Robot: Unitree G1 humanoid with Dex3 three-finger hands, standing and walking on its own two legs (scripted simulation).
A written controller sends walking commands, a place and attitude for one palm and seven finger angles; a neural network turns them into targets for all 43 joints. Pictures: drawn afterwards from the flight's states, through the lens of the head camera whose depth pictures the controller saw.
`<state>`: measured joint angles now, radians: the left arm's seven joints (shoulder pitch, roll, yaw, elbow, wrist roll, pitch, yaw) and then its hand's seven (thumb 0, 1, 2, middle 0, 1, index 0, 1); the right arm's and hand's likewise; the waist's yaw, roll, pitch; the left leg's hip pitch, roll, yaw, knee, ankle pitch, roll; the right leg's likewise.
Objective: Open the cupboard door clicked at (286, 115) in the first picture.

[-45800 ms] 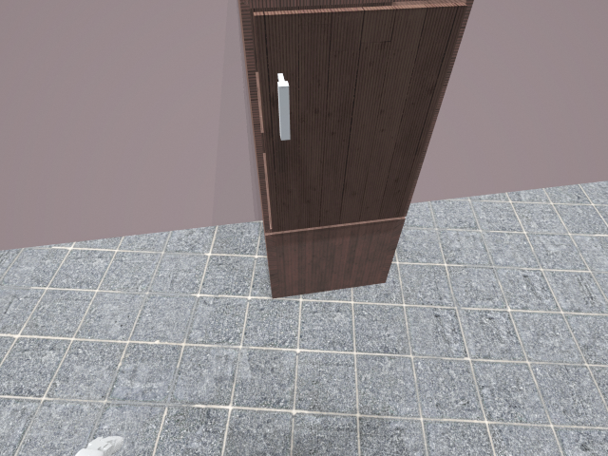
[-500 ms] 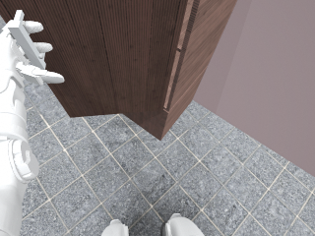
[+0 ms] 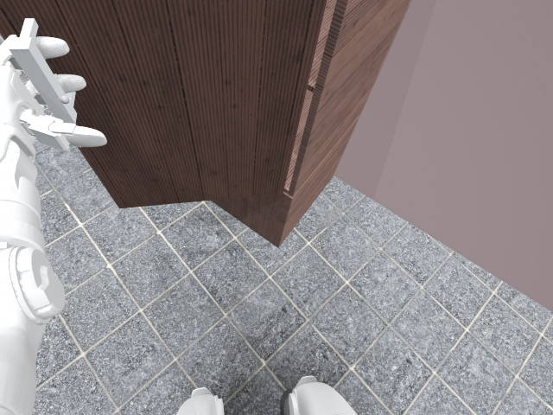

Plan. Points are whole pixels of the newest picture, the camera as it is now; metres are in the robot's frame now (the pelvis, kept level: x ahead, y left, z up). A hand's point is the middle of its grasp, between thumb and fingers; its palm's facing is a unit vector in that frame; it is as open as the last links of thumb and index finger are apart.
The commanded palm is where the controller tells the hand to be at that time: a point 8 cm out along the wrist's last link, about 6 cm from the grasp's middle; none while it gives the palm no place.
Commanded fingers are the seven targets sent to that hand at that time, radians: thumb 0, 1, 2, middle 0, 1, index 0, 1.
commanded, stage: close the thumb around the handle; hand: left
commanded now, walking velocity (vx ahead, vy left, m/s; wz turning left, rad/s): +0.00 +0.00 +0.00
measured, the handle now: (50, 75) +0.57 +0.25 +0.11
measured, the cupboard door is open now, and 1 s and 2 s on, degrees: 44 47 89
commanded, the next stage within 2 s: pull the door open along its arc in 0.64 s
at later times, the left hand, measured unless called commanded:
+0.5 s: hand (64, 104) +0.51 +0.23 +0.11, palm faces +0.08 -1.00 -0.01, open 6.6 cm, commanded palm +0.49 +0.26 +0.11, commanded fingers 0.00 0.90 0.90 -0.40 -1.35 -0.40 -1.35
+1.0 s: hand (63, 114) +0.50 +0.23 +0.11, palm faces +0.05 -1.00 +0.00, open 5.7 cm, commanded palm +0.44 +0.27 +0.11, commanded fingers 0.00 0.90 0.90 -0.40 -1.35 -0.40 -1.35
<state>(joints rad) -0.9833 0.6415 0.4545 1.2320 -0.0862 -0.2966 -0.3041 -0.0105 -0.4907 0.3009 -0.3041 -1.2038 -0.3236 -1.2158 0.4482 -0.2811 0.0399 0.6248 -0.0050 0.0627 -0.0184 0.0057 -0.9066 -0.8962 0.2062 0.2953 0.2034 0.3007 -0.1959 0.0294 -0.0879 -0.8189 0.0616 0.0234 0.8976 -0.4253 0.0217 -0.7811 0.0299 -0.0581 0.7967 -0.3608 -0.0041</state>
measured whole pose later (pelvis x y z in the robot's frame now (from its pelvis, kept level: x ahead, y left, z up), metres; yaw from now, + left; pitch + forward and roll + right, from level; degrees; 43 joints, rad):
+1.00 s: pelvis +0.01 +0.00 +0.01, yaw -1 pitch +18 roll -3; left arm -0.80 0.57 0.45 1.08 -0.15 -0.30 -0.31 0.01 0.75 0.78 -0.36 -1.35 -0.36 -1.35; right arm 0.44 -0.28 0.02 0.60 0.01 0.08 -0.01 0.01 -0.91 -0.90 0.21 0.30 0.20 0.30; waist -0.16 0.03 -0.11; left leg -0.74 0.06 0.04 0.86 -0.43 0.02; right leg -0.72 0.03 -0.04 0.78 -0.37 -0.01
